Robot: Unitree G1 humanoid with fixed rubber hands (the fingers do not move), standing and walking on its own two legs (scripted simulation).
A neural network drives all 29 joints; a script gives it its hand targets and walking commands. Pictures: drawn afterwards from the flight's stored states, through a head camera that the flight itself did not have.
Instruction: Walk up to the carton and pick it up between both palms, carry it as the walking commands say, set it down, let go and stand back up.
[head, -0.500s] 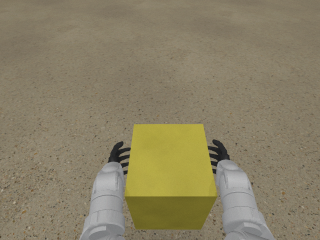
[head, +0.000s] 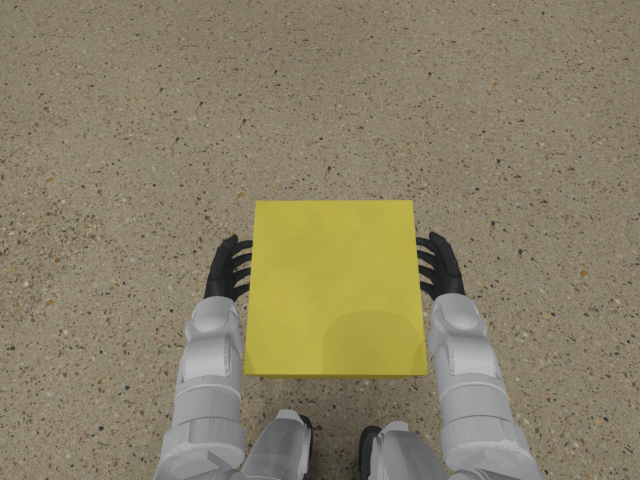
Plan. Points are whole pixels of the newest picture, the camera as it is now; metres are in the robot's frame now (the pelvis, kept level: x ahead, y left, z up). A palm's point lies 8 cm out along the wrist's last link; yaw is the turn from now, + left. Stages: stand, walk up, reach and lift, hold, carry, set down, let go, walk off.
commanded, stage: set down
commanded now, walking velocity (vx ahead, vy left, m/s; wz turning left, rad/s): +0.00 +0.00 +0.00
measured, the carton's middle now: (332, 301) +0.36 +0.03 -0.13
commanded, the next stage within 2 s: none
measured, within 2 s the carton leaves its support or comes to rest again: neither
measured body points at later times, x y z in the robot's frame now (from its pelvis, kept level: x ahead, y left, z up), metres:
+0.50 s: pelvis -0.01 +0.01 -0.07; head +0.17 +0.02 +0.34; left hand +0.38 +0.18 -0.14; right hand +0.40 -0.11 -0.14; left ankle +0.06 +0.11 -0.69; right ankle +0.05 -0.09 -0.69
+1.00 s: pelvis -0.03 +0.01 -0.16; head +0.19 +0.02 +0.24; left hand +0.40 +0.19 -0.23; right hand +0.42 -0.10 -0.23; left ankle +0.06 +0.11 -0.69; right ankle +0.05 -0.09 -0.69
